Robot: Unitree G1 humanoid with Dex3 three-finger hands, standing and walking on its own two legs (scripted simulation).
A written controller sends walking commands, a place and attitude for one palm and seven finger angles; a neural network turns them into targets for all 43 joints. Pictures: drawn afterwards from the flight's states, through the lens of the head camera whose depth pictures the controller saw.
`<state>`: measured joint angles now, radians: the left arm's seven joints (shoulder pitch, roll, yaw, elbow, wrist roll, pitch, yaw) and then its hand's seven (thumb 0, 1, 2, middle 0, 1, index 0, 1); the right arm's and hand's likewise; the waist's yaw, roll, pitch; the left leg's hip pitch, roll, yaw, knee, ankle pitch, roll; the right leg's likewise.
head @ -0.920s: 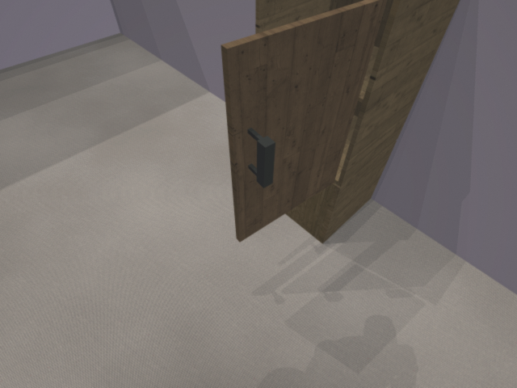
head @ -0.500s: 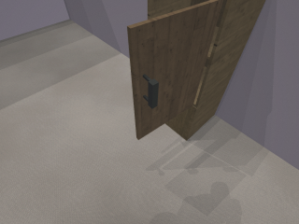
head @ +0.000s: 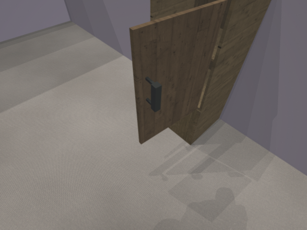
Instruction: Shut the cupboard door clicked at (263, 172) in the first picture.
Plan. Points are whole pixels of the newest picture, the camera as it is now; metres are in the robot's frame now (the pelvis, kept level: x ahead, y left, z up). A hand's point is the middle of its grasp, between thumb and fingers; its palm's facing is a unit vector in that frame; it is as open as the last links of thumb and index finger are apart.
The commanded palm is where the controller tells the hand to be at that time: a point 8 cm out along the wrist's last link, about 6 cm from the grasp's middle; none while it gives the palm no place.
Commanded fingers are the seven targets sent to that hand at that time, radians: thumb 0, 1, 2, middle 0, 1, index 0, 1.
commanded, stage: walk to a spot facing it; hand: left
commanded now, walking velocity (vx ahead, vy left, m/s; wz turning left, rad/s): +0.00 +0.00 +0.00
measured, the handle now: (152, 94) +0.57 +0.05 +0.00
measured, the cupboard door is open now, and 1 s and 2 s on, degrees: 84 84 84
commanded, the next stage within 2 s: none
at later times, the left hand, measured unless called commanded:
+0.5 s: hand out of the picture +0.05 +0.18 -0.18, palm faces -0.11 -0.95 -0.29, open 7.4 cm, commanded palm none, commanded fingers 0.00 0.90 0.90 -0.20 -0.30 -0.20 -0.30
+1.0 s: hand out of the picture +0.10 +0.16 -0.18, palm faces -0.36 -0.90 -0.24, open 7.4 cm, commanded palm none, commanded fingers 0.00 0.90 0.90 -0.20 -0.30 -0.20 -0.30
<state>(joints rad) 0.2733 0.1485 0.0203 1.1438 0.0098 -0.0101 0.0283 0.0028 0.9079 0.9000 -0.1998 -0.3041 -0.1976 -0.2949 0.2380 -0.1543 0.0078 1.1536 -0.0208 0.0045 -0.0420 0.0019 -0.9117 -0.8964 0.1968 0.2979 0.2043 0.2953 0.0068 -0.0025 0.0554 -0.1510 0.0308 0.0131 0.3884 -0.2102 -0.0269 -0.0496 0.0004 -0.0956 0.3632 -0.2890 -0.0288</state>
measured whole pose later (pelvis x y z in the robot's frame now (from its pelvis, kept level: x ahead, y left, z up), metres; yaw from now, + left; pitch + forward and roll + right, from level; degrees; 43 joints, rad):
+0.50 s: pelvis -0.03 -0.02 -0.02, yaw -11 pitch +0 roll +2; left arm 0.21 0.20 0.10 0.98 0.03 0.04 -0.01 0.00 0.91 0.90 -0.20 -0.30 -0.20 -0.29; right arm 0.20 -0.21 -0.06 1.01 -0.03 0.05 -0.04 0.00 -0.91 -0.90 0.20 0.30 0.21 0.30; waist 0.02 0.04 0.12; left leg -0.33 0.12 0.13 0.75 -0.42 -0.05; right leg -0.29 0.03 -0.04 0.67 -0.37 -0.06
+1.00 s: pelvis -0.01 -0.02 -0.01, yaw -28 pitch +3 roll +0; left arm 0.26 0.21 0.09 0.93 0.03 0.04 0.01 0.00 0.90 0.90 -0.20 -0.30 -0.20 -0.30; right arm 0.05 -0.19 -0.03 0.86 0.00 0.02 -0.04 0.00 -0.91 -0.90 0.20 0.30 0.20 0.30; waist 0.06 -0.03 0.09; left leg -0.30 0.00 -0.05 0.57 -0.32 -0.03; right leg -0.29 0.16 0.22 0.53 -0.27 -0.07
